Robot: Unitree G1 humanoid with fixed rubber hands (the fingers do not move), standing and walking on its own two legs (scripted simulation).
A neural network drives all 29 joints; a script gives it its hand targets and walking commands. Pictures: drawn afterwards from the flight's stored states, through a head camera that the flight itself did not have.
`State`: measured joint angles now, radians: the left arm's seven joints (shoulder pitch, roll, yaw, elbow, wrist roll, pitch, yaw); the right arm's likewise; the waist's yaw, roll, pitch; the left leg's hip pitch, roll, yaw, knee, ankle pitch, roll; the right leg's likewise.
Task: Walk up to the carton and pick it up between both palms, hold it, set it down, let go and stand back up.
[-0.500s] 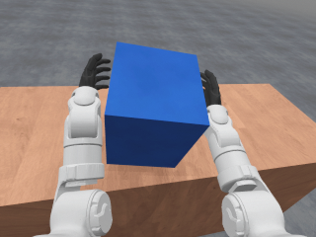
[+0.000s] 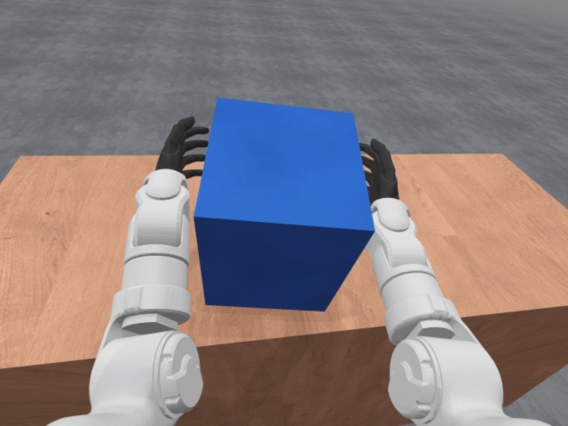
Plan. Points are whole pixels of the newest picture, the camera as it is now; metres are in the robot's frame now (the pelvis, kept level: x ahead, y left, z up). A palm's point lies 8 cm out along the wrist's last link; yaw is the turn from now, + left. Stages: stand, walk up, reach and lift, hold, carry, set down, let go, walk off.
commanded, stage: set down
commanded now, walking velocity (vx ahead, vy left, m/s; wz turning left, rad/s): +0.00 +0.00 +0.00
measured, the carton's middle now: (275, 213) +0.42 +0.02 +0.12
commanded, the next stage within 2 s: none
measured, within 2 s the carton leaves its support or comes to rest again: neither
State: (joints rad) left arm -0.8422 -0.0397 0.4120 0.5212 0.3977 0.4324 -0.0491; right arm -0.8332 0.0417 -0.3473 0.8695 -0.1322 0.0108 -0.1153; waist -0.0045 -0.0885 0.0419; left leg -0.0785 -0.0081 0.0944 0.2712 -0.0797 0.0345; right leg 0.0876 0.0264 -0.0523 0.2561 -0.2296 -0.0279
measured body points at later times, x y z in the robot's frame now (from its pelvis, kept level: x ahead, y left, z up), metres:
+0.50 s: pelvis +0.01 +0.00 +0.00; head -0.01 +0.03 +0.45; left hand +0.43 +0.17 +0.17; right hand +0.43 -0.13 +0.17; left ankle +0.05 +0.10 -0.75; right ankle -0.05 -0.09 -0.75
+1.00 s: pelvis +0.01 +0.00 +0.00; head +0.02 +0.03 +0.45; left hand +0.45 +0.16 +0.14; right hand +0.45 -0.13 +0.14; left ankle +0.05 +0.10 -0.75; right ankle -0.05 -0.09 -0.75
